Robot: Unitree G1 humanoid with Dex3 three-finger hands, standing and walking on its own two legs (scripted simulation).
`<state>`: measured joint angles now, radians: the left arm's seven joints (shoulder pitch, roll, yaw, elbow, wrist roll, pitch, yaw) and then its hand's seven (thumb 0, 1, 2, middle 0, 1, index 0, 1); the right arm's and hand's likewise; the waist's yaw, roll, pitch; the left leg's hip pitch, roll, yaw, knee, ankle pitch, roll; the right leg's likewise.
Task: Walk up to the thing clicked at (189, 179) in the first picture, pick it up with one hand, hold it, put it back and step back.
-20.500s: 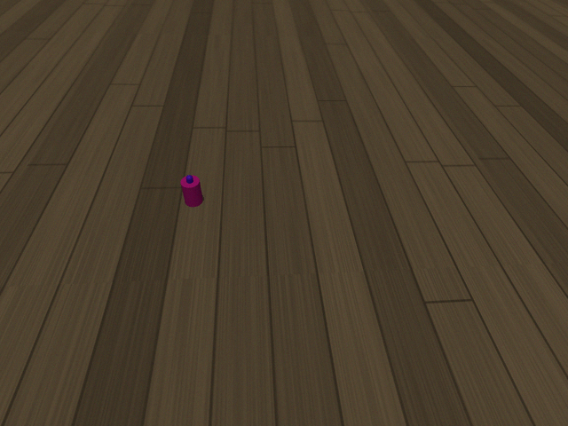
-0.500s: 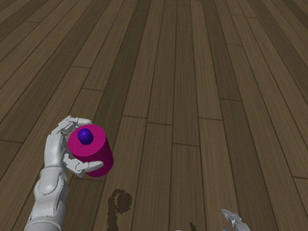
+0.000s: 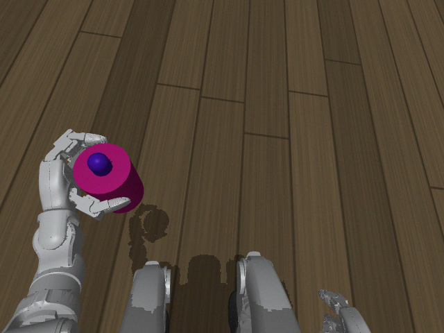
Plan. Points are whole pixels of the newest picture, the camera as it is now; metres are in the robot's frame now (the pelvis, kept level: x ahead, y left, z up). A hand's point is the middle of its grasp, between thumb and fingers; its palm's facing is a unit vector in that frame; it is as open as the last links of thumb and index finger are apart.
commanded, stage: crouch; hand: left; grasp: from the side
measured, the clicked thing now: (110, 177) +0.40 +0.17 -0.03
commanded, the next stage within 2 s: lower in 1.30 s
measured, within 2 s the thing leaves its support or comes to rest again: neither
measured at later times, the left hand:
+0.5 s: hand (118, 197) +0.43 +0.20 -0.23, palm faces +0.15 -0.99 -0.02, open 11.9 cm
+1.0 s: hand (125, 203) +0.44 +0.21 -0.32, palm faces +0.13 -0.99 +0.00, open 11.8 cm
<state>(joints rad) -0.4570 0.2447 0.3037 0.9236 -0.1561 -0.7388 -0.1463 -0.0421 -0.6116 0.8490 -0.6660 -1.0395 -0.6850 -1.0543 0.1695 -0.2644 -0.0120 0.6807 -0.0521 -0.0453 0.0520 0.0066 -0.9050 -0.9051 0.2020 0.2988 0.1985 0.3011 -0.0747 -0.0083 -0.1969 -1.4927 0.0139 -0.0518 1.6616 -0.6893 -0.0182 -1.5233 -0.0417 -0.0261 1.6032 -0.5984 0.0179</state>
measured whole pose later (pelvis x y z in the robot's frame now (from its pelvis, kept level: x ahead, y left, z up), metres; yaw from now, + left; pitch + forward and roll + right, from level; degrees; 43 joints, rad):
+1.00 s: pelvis -0.06 +0.01 -0.24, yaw -5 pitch +27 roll -9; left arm -0.79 0.55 0.48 1.24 -0.03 -0.82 -0.10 -0.04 -0.61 0.86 -0.66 -1.05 -0.67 -1.07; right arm 0.08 -0.33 0.18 0.70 -0.18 0.02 0.13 0.00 -0.93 -0.91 0.20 0.30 0.20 0.30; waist -0.23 -0.06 0.04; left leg -2.24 -0.03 -0.16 2.47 -0.71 -0.01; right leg -2.22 -0.04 -0.07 2.30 -0.56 0.05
